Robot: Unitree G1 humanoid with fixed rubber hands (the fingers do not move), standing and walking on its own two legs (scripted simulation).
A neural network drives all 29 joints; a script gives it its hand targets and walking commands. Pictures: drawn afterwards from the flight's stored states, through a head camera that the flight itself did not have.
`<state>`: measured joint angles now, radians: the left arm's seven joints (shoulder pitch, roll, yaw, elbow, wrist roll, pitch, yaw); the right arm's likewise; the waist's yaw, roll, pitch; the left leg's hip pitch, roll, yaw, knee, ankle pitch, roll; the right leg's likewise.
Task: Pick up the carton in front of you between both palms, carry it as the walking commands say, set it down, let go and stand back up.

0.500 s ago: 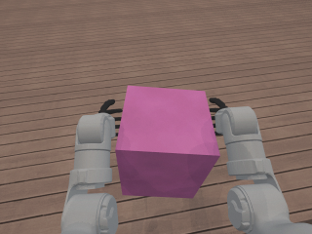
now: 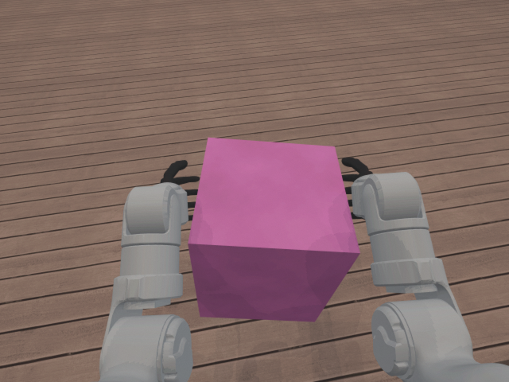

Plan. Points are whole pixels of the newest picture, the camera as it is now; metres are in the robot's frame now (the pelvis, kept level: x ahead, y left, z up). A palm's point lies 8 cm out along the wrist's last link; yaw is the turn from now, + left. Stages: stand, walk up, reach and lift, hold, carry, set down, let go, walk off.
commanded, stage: carry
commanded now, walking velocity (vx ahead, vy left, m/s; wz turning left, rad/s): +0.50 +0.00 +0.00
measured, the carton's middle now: (264, 235) +0.35 +0.01 +0.04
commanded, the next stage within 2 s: none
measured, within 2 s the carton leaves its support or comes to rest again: neither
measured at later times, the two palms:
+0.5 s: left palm (185, 112) +0.53 +0.14 +0.19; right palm (351, 109) +0.51 -0.15 +0.19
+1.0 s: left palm out of the picture +0.80 +0.13 +0.36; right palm out of the picture +0.85 -0.16 +0.35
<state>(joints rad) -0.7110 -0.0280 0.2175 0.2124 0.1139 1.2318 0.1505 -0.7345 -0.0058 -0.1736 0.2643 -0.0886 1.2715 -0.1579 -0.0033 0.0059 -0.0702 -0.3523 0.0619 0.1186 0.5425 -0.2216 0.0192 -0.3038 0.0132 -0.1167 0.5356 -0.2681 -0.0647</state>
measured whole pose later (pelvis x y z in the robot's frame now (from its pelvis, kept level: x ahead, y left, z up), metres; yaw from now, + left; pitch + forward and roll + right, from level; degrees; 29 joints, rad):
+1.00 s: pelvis +0.44 -0.07 +0.16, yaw +3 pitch +5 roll +1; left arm -0.95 -0.03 0.28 0.09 0.05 1.31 0.24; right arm -0.95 -0.01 -0.33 0.07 -0.16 1.38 -0.14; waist 0.14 0.00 -0.02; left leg -0.74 0.02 0.06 0.91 -0.22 0.07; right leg -0.24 0.03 -0.14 0.47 -0.33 -0.09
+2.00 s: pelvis +1.09 -0.06 +0.16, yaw +2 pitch +3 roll +0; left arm -0.26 -0.15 0.10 -0.28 0.15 1.25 0.14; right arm -0.27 0.15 -0.12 -0.28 -0.14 1.24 -0.20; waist 0.01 0.00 -0.11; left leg -0.54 0.08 0.15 0.52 -0.07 -0.01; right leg 0.03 -0.05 -0.18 0.27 -0.34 0.02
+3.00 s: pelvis +1.37 -0.04 +0.15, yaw +3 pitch +3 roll -1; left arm -0.26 -0.15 0.11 -0.18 0.15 1.23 0.18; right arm -0.30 0.16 -0.13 -0.16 -0.14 1.20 -0.21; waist 0.00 0.01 -0.12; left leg -0.16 0.07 0.18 0.54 -0.43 -0.01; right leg -0.36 -0.08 -0.19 0.58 -0.28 -0.01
